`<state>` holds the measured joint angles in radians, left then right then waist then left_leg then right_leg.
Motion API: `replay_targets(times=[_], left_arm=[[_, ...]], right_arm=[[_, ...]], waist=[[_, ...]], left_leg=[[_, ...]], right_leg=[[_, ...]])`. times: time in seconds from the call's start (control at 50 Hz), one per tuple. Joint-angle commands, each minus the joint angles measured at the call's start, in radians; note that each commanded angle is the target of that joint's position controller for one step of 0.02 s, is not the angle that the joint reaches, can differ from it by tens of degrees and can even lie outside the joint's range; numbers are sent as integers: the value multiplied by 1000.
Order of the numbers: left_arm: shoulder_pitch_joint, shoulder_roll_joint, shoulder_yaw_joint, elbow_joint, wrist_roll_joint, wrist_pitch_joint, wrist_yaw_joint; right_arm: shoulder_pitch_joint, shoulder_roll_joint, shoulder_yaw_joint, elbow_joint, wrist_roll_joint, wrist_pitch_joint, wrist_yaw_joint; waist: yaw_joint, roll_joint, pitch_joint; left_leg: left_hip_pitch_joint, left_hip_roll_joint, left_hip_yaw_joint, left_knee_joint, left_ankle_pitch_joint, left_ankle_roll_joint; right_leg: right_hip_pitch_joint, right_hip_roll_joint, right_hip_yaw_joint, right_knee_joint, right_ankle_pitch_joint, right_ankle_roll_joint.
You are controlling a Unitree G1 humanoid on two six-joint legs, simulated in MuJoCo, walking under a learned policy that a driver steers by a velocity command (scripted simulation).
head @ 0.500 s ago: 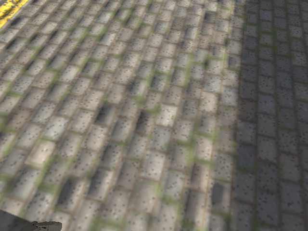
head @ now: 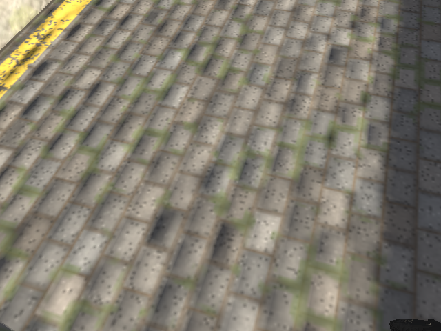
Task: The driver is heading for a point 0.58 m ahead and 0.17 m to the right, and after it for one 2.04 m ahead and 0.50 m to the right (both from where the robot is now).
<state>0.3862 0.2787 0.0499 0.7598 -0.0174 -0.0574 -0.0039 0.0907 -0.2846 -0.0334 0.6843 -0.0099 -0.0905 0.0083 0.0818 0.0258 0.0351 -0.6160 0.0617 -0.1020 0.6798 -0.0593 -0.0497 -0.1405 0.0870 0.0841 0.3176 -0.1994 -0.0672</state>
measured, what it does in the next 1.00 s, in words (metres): walks ahead, turning right: left foot, then right foot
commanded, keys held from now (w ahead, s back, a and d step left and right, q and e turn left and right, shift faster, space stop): w+e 0.92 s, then w+q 0.08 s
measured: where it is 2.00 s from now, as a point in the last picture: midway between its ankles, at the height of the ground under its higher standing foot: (332, 218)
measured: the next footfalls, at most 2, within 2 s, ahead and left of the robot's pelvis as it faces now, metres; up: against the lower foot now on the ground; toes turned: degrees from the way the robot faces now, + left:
left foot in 0.16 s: +0.26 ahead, +0.15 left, +0.00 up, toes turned -10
right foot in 0.66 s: +0.47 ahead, -0.19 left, +0.00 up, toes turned -26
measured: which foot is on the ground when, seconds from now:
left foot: up 0.00-0.14, down 0.16-0.66, up 0.68-1.00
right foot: down 0.00-0.16, up 0.18-0.64, down 0.66-1.00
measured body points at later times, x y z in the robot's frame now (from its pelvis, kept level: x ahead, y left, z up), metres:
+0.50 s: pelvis +0.27 +0.02 -0.01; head +0.30 +0.01 +0.44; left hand +0.54 +0.21 -0.09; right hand +0.20 -0.27 -0.13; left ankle +0.22 +0.16 -0.75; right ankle +0.37 -0.17 -0.69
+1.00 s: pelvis +0.51 -0.13 +0.00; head +0.53 -0.16 +0.45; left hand +0.73 +0.08 -0.10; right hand +0.55 -0.45 -0.09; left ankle +0.77 -0.08 -0.69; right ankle +0.43 -0.17 -0.75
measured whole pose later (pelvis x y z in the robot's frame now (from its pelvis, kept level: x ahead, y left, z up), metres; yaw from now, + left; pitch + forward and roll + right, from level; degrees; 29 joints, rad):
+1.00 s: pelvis +0.51 -0.13 +0.00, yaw -34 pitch +1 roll +0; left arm 0.35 0.29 0.06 0.68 -0.01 -0.04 0.00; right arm 0.05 -0.31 -0.04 0.72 -0.01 -0.10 0.02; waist 0.07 0.04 0.04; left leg -0.65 0.08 -0.09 0.65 0.06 -0.06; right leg -0.12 0.11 0.12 0.34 -0.24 -0.09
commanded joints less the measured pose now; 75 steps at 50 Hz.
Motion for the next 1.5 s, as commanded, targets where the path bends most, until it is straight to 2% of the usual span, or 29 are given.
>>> replay_targets(times=[0.02,0.1,0.14,0.16,0.18,0.2,0.22,0.26,0.36,0.56,0.6,0.64,0.66,0.68,0.7,0.72,0.76,0.84,0.94,1.08,1.12,1.16,1.18,1.2,1.22,1.24,1.28,1.36,1.5], left_arm=[[-7,189,53,-64,-11,-5,15],[7,186,58,-60,-12,13,22],[-9,140,45,-71,-6,17,20],[-17,75,21,-94,10,13,17],[108,16,1,-131,-14,3,17],[98,115,20,-110,-28,2,21],[8,166,36,-116,-24,7,21],[-68,149,40,-133,-5,14,18],[-122,75,27,-178,-7,37,-2],[-362,68,13,-268,-8,24,-54],[-331,100,30,-275,-1,30,-56],[-96,176,76,-220,-1,41,-44],[69,248,107,-182,-7,53,-23],[14,359,114,-198,-15,42,-20],[49,259,87,-225,-10,27,-26],[15,217,71,-210,2,13,-30],[-102,177,58,-217,5,4,-26],[-143,159,50,-214,13,-6,-9],[-84,179,55,-165,3,2,17],[17,182,53,-69,5,1,10],[5,192,57,-57,6,9,13],[-24,175,45,-65,14,18,21],[17,133,26,-92,40,14,28],[102,72,8,-102,32,-4,20],[20,148,16,-107,12,-22,12],[-95,174,25,-133,-5,-35,6],[-174,159,26,-155,31,-51,9],[-128,105,16,-148,38,-20,22],[-312,80,9,-175,25,2,21]], right_arm=[[-92,-62,-13,-75,12,-21,9],[-94,-111,-36,-82,22,-35,14],[51,-151,-61,-48,15,-42,4],[208,-210,-79,-32,0,-42,-6],[282,-282,-98,1,-4,-22,-5],[269,-196,-81,-1,10,-17,2],[231,-139,-65,-7,13,-15,-1],[148,-88,-47,-2,3,-10,0],[123,-109,-58,39,4,-24,-5],[197,-206,-81,114,32,6,-11],[198,-238,-91,115,40,18,-16],[189,-241,-90,109,45,31,-24],[212,-194,-70,93,18,26,-27],[312,-55,-23,31,-18,1,-8],[201,-153,-39,30,15,-30,6],[107,-190,-49,-2,49,-44,11],[96,-166,-44,5,14,-51,-4],[127,-136,-43,17,-7,-12,-7],[-45,-77,-17,-20,-3,-11,3],[-153,-109,-19,-58,20,-25,35],[-103,-124,-27,-52,22,-25,39],[119,-179,-59,5,15,-25,34],[266,-254,-76,19,10,-23,33],[313,-280,-86,44,25,-14,43],[305,-192,-65,37,49,-12,44],[232,-162,-56,17,35,-6,36],[157,-149,-49,-9,13,6,26],[144,-164,-55,-5,14,18,4],[192,-187,-72,23,39,88,-46]], waist=[[-12,-103,-17],[-41,-135,-27],[-122,-132,-100],[-190,-27,-235],[-137,282,-353],[-155,216,-285],[-172,131,-169],[-138,69,-63],[-98,69,-8],[-155,28,45],[-117,56,4],[24,43,-130],[88,-60,-224],[-50,-334,-328],[41,-197,-420],[42,-149,-260],[-44,-38,-121],[-104,-65,-84],[-47,-92,-36],[11,-120,18],[-20,-133,6],[-134,-100,-158],[-161,45,-309],[-119,289,-360],[-161,167,-294],[-165,95,-154],[-122,-22,-62],[-61,38,-107],[-113,72,-134]], left_leg=[[154,-59,32,-119,129,-14],[240,-64,10,-210,32,22],[469,-31,11,-262,-11,76],[710,142,-148,-247,-81,143],[981,347,-566,-322,-302,292],[936,351,-643,-373,-477,291],[833,307,-494,-383,-428,252],[654,228,-284,-419,-189,226],[518,201,-58,-517,24,247],[648,211,206,-478,230,183],[688,213,247,-359,535,161],[608,172,302,-26,713,120],[362,131,302,278,406,78],[-69,-76,201,625,-515,24],[-159,-67,0,711,-520,40],[-222,-29,9,687,-417,57],[-123,37,14,520,-288,52],[5,46,29,373,-210,1],[54,-8,48,8,109,-29],[16,-13,63,-160,85,65],[67,-37,92,-178,-14,107],[396,-61,101,-190,36,174],[703,116,-169,-163,91,272],[956,267,-626,-310,-166,412],[948,258,-674,-379,-366,374],[818,232,-540,-391,-237,340],[619,167,-351,-376,241,319],[496,99,-197,-360,651,319],[421,23,-195,-306,441,219]], right_leg=[[-107,-219,193,-94,129,-145],[-31,-250,294,5,71,-108],[-79,-183,267,162,106,-60],[-197,-120,185,440,-14,-21],[-522,-4,51,746,-381,34],[-646,-77,74,892,-375,48],[-676,-108,66,935,-283,54],[-633,-162,43,889,-162,70],[-590,-209,11,769,-59,93],[-510,-166,-105,342,151,24],[-411,-108,-159,322,50,-17],[-70,-23,-195,255,67,-80],[243,-116,-21,248,86,-134],[539,-378,574,127,-117,-326],[558,-414,734,-6,-253,-329],[445,-388,597,-28,-177,-278],[173,-308,392,-30,68,-231],[-40,-252,264,-84,280,-236],[-109,-177,153,-85,199,-169],[114,-300,181,-34,220,-137],[173,-309,156,27,412,-113],[130,-229,56,307,690,-63],[-86,-149,2,613,408,-14],[-459,6,-28,896,-304,62],[-584,-47,63,967,-331,53],[-621,-81,48,954,-247,53],[-557,-126,15,862,-176,75],[-442,-119,-15,689,-159,137],[-337,-35,-7,355,130,156]])
Keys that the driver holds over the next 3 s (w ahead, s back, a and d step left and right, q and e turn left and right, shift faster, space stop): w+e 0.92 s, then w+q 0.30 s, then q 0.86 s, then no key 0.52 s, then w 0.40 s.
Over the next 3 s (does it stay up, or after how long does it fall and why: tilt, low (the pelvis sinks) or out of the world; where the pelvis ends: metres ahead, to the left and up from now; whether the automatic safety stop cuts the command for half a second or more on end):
stays up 0.94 -0.22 0.00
